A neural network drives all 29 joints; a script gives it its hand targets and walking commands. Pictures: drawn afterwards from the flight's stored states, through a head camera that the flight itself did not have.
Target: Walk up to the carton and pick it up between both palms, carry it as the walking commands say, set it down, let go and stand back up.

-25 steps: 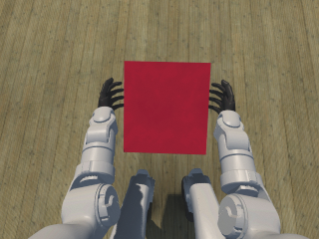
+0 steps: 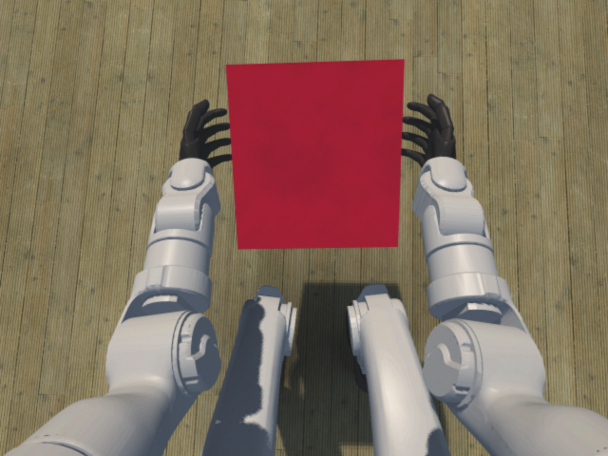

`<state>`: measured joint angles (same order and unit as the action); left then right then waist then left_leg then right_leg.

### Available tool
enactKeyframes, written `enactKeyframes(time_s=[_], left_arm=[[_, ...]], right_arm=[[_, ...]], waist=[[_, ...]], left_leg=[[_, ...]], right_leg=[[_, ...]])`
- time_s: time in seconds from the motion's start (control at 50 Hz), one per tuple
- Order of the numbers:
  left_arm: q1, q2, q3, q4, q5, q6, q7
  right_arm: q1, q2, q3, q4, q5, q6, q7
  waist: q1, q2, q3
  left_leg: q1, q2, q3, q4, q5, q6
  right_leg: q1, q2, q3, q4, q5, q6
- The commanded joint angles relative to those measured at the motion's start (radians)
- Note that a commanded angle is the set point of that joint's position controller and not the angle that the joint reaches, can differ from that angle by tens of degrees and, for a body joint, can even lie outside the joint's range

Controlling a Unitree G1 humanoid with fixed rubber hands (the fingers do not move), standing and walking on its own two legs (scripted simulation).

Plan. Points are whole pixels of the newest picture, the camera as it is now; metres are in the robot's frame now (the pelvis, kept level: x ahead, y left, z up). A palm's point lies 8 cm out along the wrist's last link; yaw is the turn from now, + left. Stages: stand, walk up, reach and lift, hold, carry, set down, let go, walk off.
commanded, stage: set down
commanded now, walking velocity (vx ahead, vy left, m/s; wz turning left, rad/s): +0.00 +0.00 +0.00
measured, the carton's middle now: (315, 157) +0.48 +0.01 -0.19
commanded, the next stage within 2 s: none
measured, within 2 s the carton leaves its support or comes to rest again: neither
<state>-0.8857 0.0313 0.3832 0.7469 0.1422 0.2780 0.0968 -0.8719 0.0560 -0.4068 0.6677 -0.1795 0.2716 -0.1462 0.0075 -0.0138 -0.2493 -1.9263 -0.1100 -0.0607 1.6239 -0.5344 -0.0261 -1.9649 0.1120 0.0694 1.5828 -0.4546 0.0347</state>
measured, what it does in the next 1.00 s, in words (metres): lowers itself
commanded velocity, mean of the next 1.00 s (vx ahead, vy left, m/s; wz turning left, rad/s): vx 0.00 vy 0.00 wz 0.00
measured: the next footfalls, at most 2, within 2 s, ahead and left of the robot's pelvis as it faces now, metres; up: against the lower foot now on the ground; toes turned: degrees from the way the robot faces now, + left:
none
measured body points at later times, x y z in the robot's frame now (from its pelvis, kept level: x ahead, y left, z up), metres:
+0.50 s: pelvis -0.01 +0.00 -0.06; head +0.30 +0.00 +0.26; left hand +0.48 +0.18 -0.20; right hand +0.49 -0.14 -0.20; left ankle +0.07 +0.12 -0.50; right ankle +0.10 -0.12 -0.50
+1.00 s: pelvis -0.02 +0.00 -0.12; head +0.33 +0.01 +0.15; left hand +0.50 +0.18 -0.29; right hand +0.51 -0.13 -0.29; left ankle +0.07 +0.12 -0.50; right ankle +0.10 -0.12 -0.50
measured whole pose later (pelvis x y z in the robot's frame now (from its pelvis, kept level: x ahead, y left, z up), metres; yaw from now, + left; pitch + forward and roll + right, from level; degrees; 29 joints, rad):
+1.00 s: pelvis -0.02 +0.00 -0.12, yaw +1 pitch +47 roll +0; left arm -1.25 0.19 0.31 0.85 0.04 0.25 0.12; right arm -1.22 -0.10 -0.36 0.79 -0.07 0.22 -0.17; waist 0.01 -0.01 0.09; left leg -2.27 -0.15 -0.04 2.02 -0.58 -0.05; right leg -2.31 0.14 0.06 1.98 -0.50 0.07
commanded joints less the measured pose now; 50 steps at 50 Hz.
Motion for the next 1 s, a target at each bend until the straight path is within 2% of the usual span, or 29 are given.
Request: enactKeyframes(time_s=[0.0, 0.02, 0.04, 0.06, 0.12, 0.14, 0.18, 0.22, 0.28, 0.3, 0.34, 0.36, 0.38, 0.4, 0.42, 0.48, 0.52, 0.56, 0.58, 0.62, 0.64, 0.66, 0.7, 0.74, 0.82, 0.9, 0.92, 0.94, 0.98], left_arm=[[-0.747, -0.895, -0.534, -0.186, -0.149, -0.071, -0.261], [-0.736, -0.93, -0.545, -0.204, -0.176, -0.076, -0.262], [-0.68, -0.97, -0.499, -0.045, -0.129, -0.039, -0.266], [-0.68, -0.924, -0.477, -0.05, -0.119, -0.038, -0.261], [-0.799, -0.896, -0.546, -0.148, -0.168, -0.064, -0.269], [-0.776, -0.86, -0.492, -0.108, -0.146, -0.055, -0.266], [-0.723, -0.991, -0.499, -0.059, -0.174, -0.04, -0.291], [-0.728, -0.91, -0.507, -0.071, -0.157, -0.044, -0.278], [-0.733, -0.906, -0.479, -0.037, -0.151, -0.056, -0.278], [-0.768, -0.816, -0.449, -0.084, -0.144, -0.059, -0.268], [-0.813, -0.895, -0.495, -0.062, -0.171, -0.052, -0.271], [-0.757, -0.843, -0.445, -0.017, -0.125, -0.05, -0.262], [-0.798, -0.91, -0.485, -0.077, -0.177, -0.062, -0.276], [-0.772, -0.905, -0.465, -0.027, -0.157, -0.055, -0.275], [-0.87, -0.837, -0.487, -0.11, -0.17, -0.067, -0.269], [-0.856, -0.84, -0.536, -0.101, -0.192, -0.064, -0.257], [-0.816, -0.815, -0.431, -0.02, -0.144, -0.053, -0.259], [-0.871, -0.793, -0.503, -0.087, -0.177, -0.069, -0.251], [-0.919, -0.809, -0.498, -0.052, -0.174, -0.062, -0.253], [-0.938, -0.766, -0.471, -0.073, -0.173, -0.07, -0.253], [-0.971, -0.777, -0.449, -0.058, -0.169, -0.07, -0.254], [-0.984, -0.789, -0.465, -0.069, -0.202, -0.079, -0.254], [-0.937, -0.83, -0.5, -0.05, -0.195, -0.077, -0.252], [-0.959, -0.785, -0.427, 0.011, -0.166, -0.064, -0.254], [-1.003, -0.748, -0.444, -0.025, -0.169, -0.081, -0.25], [-1.02, -0.822, -0.493, -0.044, -0.209, -0.09, -0.254], [-0.945, -0.79, -0.461, 0.013, -0.197, -0.088, -0.251], [-0.966, -0.733, -0.464, -0.031, -0.201, -0.098, -0.256], [-1.144, -0.673, -0.543, -0.137, -0.267, -0.107, -0.243]], right_arm=[[-0.711, 0.915, 0.588, -0.021, 0.188, -0.052, 0.279], [-0.763, 0.918, 0.642, -0.096, 0.209, -0.057, 0.264], [-0.68, 0.864, 0.531, 0.009, 0.15, -0.043, 0.271], [-0.639, 0.875, 0.507, 0.086, 0.136, -0.033, 0.267], [-0.707, 0.854, 0.54, -0.015, 0.15, -0.045, 0.265], [-0.656, 0.908, 0.516, 0.083, 0.135, -0.018, 0.271], [-0.808, 0.841, 0.507, -0.081, 0.129, -0.049, 0.249], [-0.79, 0.836, 0.532, -0.058, 0.146, -0.044, 0.241], [-0.778, 0.89, 0.555, -0.003, 0.171, -0.035, 0.246], [-0.723, 0.862, 0.496, 0.091, 0.124, -0.021, 0.256], [-0.761, 0.813, 0.456, 0.042, 0.138, -0.046, 0.256], [-0.767, 0.869, 0.48, 0.049, 0.146, -0.043, 0.262], [-0.808, 0.86, 0.501, 0.017, 0.152, -0.045, 0.249], [-0.909, 0.801, 0.52, -0.047, 0.163, -0.059, 0.249], [-0.832, 0.829, 0.492, 0.033, 0.15, -0.044, 0.254], [-0.87, 0.834, 0.551, -0.055, 0.188, -0.054, 0.245], [-0.951, 0.781, 0.489, 0.025, 0.162, -0.049, 0.248], [-0.892, 0.792, 0.523, 0.049, 0.191, -0.051, 0.248], [-0.866, 0.782, 0.471, 0.08, 0.161, -0.046, 0.25], [-0.881, 0.8, 0.471, 0.093, 0.171, -0.042, 0.254], [-0.926, 0.783, 0.453, 0.088, 0.176, -0.049, 0.253], [-0.985, 0.794, 0.5, 0.039, 0.206, -0.053, 0.252], [-0.925, 0.766, 0.466, 0.062, 0.193, -0.061, 0.238], [-0.942, 0.723, 0.417, 0.098, 0.153, -0.053, 0.236], [-0.978, 0.753, 0.475, 0.08, 0.203, -0.061, 0.243], [-1.013, 0.705, 0.483, -0.013, 0.187, -0.093, 0.247], [-1.022, 0.686, 0.505, 0.002, 0.197, -0.085, 0.245], [-0.986, 0.716, 0.495, 0.063, 0.189, -0.071, 0.243], [-1.018, 0.717, 0.528, 0.039, 0.245, -0.071, 0.238]], waist=[[0.085, 0.009, -1.068], [0.079, 0.0, -1.105], [0.044, 0.067, -0.928], [0.078, 0.054, -0.854], [0.009, 0.049, -1.108], [0.04, 0.021, -0.964], [-0.05, -0.017, -1.012], [0.026, 0.019, -1.039], [0.062, -0.023, -1.03], [0.036, -0.076, -0.95], [0.022, 0.09, -0.959], [0.068, 0.029, -0.932], [0.027, -0.028, -0.971], [0.056, 0.033, -0.997], [0.009, -0.021, -1.006], [0.035, 0.017, -1.091], [0.045, -0.038, -0.916], [0.048, -0.036, -1.061], [0.021, 0.035, -0.914], [0.014, -0.02, -0.978], [0.063, 0.04, -0.868], [0.057, -0.032, -1.047], [0.022, 0.038, -1.027], [-0.01, -0.003, -0.912], [0.08, 0.042, -0.919], [-0.021, 0.035, -0.956], [0.015, 0.008, -0.946], [-0.015, -0.074, -0.966], [0.008, -0.027, -1.12]], left_leg=[[0.541, -0.054, 0.096, -0.113, 0.401, -0.013], [0.563, -0.053, 0.094, -0.084, 0.418, -0.005], [0.556, -0.06, 0.104, -0.121, 0.348, -0.02], [0.483, -0.055, 0.102, -0.118, 0.313, -0.015], [0.498, -0.055, 0.111, -0.051, 0.375, -0.015], [0.424, -0.048, 0.122, -0.069, 0.326, -0.011], [0.434, -0.056, 0.089, -0.044, 0.38, -0.012], [0.426, -0.052, 0.106, -0.033, 0.343, -0.009], [0.35, -0.047, 0.12, -0.003, 0.34, -0.004], [0.302, -0.049, 0.104, -0.012, 0.323, -0.008], [0.39, -0.05, 0.104, -0.01, 0.354, -0.02], [0.424, -0.043, 0.092, -0.013, 0.36, -0.003], [0.365, -0.048, 0.099, 0.015, 0.332, -0.006], [0.37, -0.055, 0.115, 0.03, 0.368, -0.013], [0.377, -0.04, 0.105, 0.046, 0.365, -0.005], [0.376, -0.049, 0.114, 0.061, 0.363, -0.01], [0.276, -0.047, 0.099, 0.053, 0.334, -0.004], [0.35, -0.035, 0.118, 0.095, 0.346, -0.016], [0.25, -0.045, 0.129, 0.09, 0.268, -0.019], [0.32, -0.03, 0.108, 0.101, 0.277, -0.005], [0.203, -0.037, 0.134, 0.115, 0.252, -0.01], [0.326, -0.037, 0.114, 0.125, 0.3, 0.006], [0.297, -0.031, 0.121, 0.153, 0.333, -0.019], [0.28, -0.031, 0.119, 0.151, 0.301, -0.009], [0.252, -0.029, 0.142, 0.189, 0.323, -0.017], [0.281, -0.042, 0.114, 0.224, 0.423, -0.013], [0.296, -0.036, 0.12, 0.232, 0.418, -0.012], [0.267, -0.032, 0.1, 0.241, 0.404, 0.002], [0.276, -0.021, 0.131, 0.277, 0.378, -0.013]], right_leg=[[0.62, 0.067, -0.109, -0.042, 0.299, -0.006], [0.661, 0.058, -0.088, -0.03, 0.331, 0.002], [0.532, 0.066, -0.125, -0.052, 0.22, -0.006], [0.527, 0.063, -0.107, -0.046, 0.219, -0.015], [0.608, 0.061, -0.11, 0.002, 0.298, -0.008], [0.594, 0.05, -0.091, -0.028, 0.279, -0.002], [0.583, 0.057, -0.127, 0.01, 0.313, -0.002], [0.577, 0.054, -0.115, 0.033, 0.269, -0.003], [0.615, 0.054, -0.108, 0.045, 0.303, 0.001], [0.561, 0.062, -0.135, 0.071, 0.298, 0.007], [0.472, 0.07, -0.128, 0.089, 0.268, -0.019], [0.431, 0.072, -0.126, 0.081, 0.263, -0.002], [0.512, 0.057, -0.118, 0.071, 0.254, -0.004], [0.477, 0.047, -0.116, 0.099, 0.27, -0.003], [0.47, 0.064, -0.128, 0.104, 0.285, 0.003], [0.522, 0.054, -0.125, 0.145, 0.308, -0.004], [0.433, 0.052, -0.136, 0.155, 0.272, 0.003], [0.507, 0.046, -0.148, 0.179, 0.283, 0.0], [0.427, 0.052, -0.118, 0.158, 0.225, -0.013], [0.426, 0.054, -0.156, 0.191, 0.217, 0.001], [0.377, 0.045, -0.107, 0.181, 0.197, -0.016], [0.478, 0.049, -0.145, 0.225, 0.245, -0.009], [0.454, 0.055, -0.132, 0.235, 0.284, -0.016], [0.378, 0.057, -0.157, 0.224, 0.237, 0.001], [0.395, 0.05, -0.123, 0.266, 0.274, -0.014], [0.345, 0.048, -0.15, 0.306, 0.338, -0.009], [0.356, 0.039, -0.149, 0.304, 0.315, 0.001], [0.424, 0.039, -0.161, 0.332, 0.35, 0.01], [0.498, 0.034, -0.131, 0.349, 0.364, -0.006]])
